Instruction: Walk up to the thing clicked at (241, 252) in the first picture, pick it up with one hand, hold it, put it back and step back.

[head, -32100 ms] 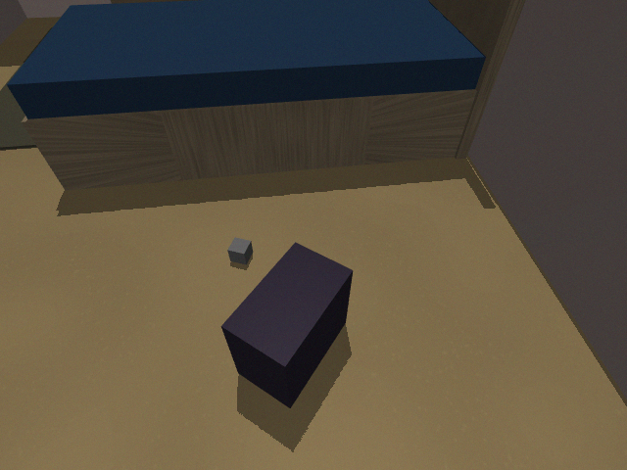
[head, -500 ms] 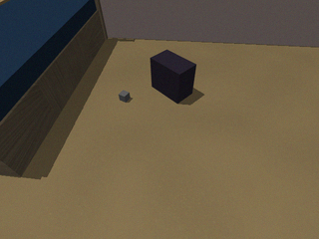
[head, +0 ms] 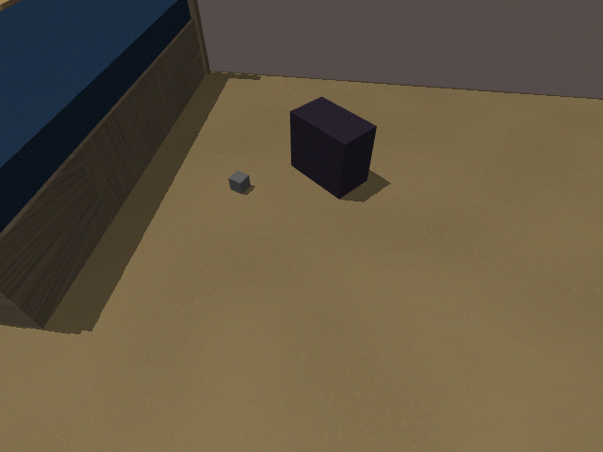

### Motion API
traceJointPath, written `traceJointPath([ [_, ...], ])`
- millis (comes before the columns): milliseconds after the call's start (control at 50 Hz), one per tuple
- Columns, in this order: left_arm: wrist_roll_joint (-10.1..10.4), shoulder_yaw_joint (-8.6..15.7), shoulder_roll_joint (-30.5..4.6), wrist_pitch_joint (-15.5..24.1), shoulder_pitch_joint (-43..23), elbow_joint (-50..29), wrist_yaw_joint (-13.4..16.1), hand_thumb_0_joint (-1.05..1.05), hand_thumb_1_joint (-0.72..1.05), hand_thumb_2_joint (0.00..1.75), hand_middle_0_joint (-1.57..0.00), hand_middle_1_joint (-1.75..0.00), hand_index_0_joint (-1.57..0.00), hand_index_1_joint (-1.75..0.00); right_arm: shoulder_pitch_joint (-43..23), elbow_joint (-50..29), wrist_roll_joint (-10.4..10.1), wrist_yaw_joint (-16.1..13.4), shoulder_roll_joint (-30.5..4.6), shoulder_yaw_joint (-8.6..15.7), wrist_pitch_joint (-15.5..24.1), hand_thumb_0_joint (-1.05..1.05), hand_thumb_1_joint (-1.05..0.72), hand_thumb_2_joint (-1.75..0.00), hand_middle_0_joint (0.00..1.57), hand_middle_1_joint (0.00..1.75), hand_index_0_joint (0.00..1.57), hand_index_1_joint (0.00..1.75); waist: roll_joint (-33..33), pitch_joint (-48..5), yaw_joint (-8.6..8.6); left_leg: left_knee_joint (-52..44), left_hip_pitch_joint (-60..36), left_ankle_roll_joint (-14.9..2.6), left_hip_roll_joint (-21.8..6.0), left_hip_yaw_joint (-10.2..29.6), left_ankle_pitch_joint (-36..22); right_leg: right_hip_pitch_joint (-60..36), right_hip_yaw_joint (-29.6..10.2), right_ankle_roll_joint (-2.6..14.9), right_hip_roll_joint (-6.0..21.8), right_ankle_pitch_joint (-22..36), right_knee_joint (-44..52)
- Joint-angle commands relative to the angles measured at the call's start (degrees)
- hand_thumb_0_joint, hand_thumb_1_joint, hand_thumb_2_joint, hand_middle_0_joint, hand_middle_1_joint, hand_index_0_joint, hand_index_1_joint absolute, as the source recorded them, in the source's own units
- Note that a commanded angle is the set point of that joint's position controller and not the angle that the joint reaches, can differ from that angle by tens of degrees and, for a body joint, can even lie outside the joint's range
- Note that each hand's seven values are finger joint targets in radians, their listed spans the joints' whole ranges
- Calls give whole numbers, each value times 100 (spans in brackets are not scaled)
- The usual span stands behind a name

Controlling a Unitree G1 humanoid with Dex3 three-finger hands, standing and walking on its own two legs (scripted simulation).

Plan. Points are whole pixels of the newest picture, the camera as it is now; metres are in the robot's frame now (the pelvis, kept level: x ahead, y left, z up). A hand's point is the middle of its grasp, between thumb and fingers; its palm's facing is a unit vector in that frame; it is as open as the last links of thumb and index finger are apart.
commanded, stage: stand
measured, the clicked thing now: (239, 182) +1.46 +0.31 -0.74
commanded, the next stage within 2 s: none
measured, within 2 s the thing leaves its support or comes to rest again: neither
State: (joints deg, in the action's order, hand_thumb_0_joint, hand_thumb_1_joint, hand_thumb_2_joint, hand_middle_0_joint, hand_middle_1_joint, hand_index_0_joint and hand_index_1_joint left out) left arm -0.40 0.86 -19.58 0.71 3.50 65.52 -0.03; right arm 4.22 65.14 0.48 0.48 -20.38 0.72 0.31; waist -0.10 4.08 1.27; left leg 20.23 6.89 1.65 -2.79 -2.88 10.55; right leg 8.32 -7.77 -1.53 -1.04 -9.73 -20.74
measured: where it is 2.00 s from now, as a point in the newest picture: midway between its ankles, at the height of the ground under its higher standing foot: outside the picture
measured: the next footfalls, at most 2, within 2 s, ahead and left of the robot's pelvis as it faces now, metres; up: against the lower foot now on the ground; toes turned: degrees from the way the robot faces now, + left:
none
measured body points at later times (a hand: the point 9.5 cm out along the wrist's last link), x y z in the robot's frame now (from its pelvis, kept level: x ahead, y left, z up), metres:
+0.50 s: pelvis -0.01 +0.00 +0.00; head +0.00 +0.00 +0.45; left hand +0.05 +0.31 -0.13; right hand +0.08 -0.30 -0.13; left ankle +0.01 +0.14 -0.75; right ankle +0.02 -0.14 -0.75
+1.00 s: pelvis +0.00 +0.01 +0.00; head +0.01 +0.01 +0.45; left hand +0.06 +0.31 -0.13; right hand +0.08 -0.29 -0.13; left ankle +0.01 +0.14 -0.75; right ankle +0.02 -0.14 -0.75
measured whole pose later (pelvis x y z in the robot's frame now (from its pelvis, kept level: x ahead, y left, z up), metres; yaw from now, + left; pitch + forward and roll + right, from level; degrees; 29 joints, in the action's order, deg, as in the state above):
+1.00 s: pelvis +0.00 +0.01 +0.00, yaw +2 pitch -2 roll +0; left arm -0.7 0.3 -20.0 0.8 7.0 64.5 -0.2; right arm 6.4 65.4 0.4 0.8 -20.3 0.9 0.2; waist 0.1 3.3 0.9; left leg 20.3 7.7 0.7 -1.2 -1.3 10.3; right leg 7.8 -6.2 -2.4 0.6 -9.6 -19.6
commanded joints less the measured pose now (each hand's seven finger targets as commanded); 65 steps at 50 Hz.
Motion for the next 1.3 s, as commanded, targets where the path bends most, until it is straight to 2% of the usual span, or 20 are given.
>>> traceJointPath([
  [0,3,206,-1222,85,-230,-321,54,0,90,90,-20,-30,-20,-30,-319,-345,19,-55,-1199,248,136,0,-90,-90,20,30,20,30,-41,-538,-68,-545,-115,-252,-589,588,63,84,-249,226,560,640,305],
  [40,-13,197,-1229,103,-146,-323,47,0,90,90,-20,-30,-20,-30,-364,-347,11,-50,-1229,275,129,0,-90,-90,20,30,20,30,-5,-608,-80,-435,-297,-269,-556,564,0,186,-262,227,598,649,374],
  [80,-21,202,-1244,103,-151,-304,46,0,90,90,-20,-30,-20,-30,-261,-322,18,-46,-1198,274,112,0,-90,-90,20,30,20,30,78,-420,-43,-508,-134,-260,-534,602,428,271,-274,231,580,325,445],
  [140,-11,196,-1234,107,-80,-316,35,0,90,90,-20,-30,-20,-30,-224,-314,25,-32,-1224,286,116,0,-90,-90,20,30,20,30,-21,-378,-49,-593,-85,-283,-562,664,570,322,-264,242,575,241,467],
  [180,-24,204,-1240,118,-40,-319,36,0,90,90,-20,-30,-20,-30,-235,-333,27,-26,-1216,293,121,0,-90,-90,20,30,20,30,31,-492,-52,-553,-134,-294,-574,675,377,223,-238,238,597,440,410],
  [240,-21,198,-1217,116,18,-317,30,0,90,90,-20,-30,-20,-30,-234,-323,28,-35,-1230,291,134,0,-90,-90,20,30,20,30,-10,-455,-72,-578,-171,-287,-572,702,375,294,-238,237,596,436,421],
  [340,-15,175,-1214,134,103,-340,48,0,90,90,-20,-30,-20,-30,-168,-317,9,-33,-1207,280,133,0,-90,-90,20,30,20,30,51,-631,-67,-366,-338,-294,-543,624,-350,182,-208,218,653,841,391],
  [380,-18,178,-1243,115,93,-339,56,0,90,90,-20,-30,-20,-30,-137,-316,11,-37,-1219,284,114,0,-90,-90,20,30,20,30,63,-511,-46,-430,-201,-288,-514,644,79,222,-194,222,632,528,426],
  [440,-19,161,-1237,106,143,-335,53,0,90,90,-20,-30,-20,-30,-165,-314,9,-30,-1246,287,97,0,-90,-90,20,30,20,30,32,-412,-73,-496,-109,-293,-505,681,340,311,-192,230,623,293,466],
  [500,-26,153,-1268,132,168,-351,57,0,90,90,-20,-30,-20,-30,-99,-309,0,-19,-1198,275,104,0,-90,-90,20,30,20,30,135,-546,-48,-352,-270,-296,-504,635,-124,247,-208,238,682,595,432],
  [600,-6,147,-1231,116,182,-375,59,0,90,90,-20,-30,-20,-30,-115,-316,-1,-26,-1210,254,120,0,-90,-90,20,30,20,30,35,-540,-89,-403,-176,-299,-527,667,-247,104,-149,225,663,684,361],
  [660,-18,152,-1255,102,190,-369,55,0,90,90,-20,-30,-20,-30,-127,-304,-3,-25,-1228,265,100,0,-90,-90,20,30,20,30,13,-356,-90,-495,-81,-294,-509,726,297,259,-152,242,624,261,421],
  [780,-10,148,-1265,116,158,-427,54,0,90,90,-20,-30,-20,-30,-99,-315,-2,-17,-1220,259,110,0,-90,-90,20,30,20,30,-14,-432,-80,-456,-26,-293,-490,715,10,118,-147,240,667,455,396],
  [840,-18,152,-1243,87,183,-427,45,0,90,90,-20,-30,-20,-30,-129,-323,4,-29,-1239,264,107,0,-90,-90,20,30,20,30,-47,-346,-108,-597,47,-299,-531,800,431,165,-115,252,627,232,407],
  [920,-9,147,-1278,114,164,-452,47,0,90,90,-20,-30,-20,-30,-79,-312,-11,-17,-1229,262,124,0,-90,-90,20,30,20,30,44,-508,-80,-440,-95,-287,-494,734,-158,50,-118,240,669,547,376],
  [940,-18,142,-1246,111,184,-454,49,0,90,90,-20,-30,-20,-30,-103,-315,-13,-22,-1257,272,119,0,-90,-90,20,30,20,30,17,-495,-86,-425,-107,-293,-475,722,-69,109,-111,229,663,531,410],
  [980,-14,146,-1260,107,170,-465,50,0,90,90,-20,-30,-20,-30,-48,-322,-7,-27,-1236,256,127,0,-90,-90,20,30,20,30,-1,-565,-76,-426,-143,-290,-504,710,-363,16,-89,228,676,703,359],
  [1140,-14,140,-1312,112,146,-447,73,0,90,90,-20,-30,-20,-30,-69,-347,-24,-31,-1216,250,100,0,-90,-90,20,30,20,30,117,-518,-45,-326,-176,-290,-475,704,-412,28,-67,214,704,721,362],
  [1260,-8,132,-1292,86,171,-456,63,0,90,90,-20,-30,-20,-30,-62,-347,-9,-31,-1242,243,103,0,-90,-90,20,30,20,30,-31,-398,-68,-470,-39,-274,-476,749,-85,66,-58,231,684,444,421],
  [1280,-19,136,-1292,89,171,-464,64,0,90,90,-20,-30,-20,-30,-109,-357,-6,-32,-1262,250,98,0,-90,-90,20,30,20,30,-39,-466,-90,-435,-71,-296,-490,754,-166,1,-44,232,696,547,408],
])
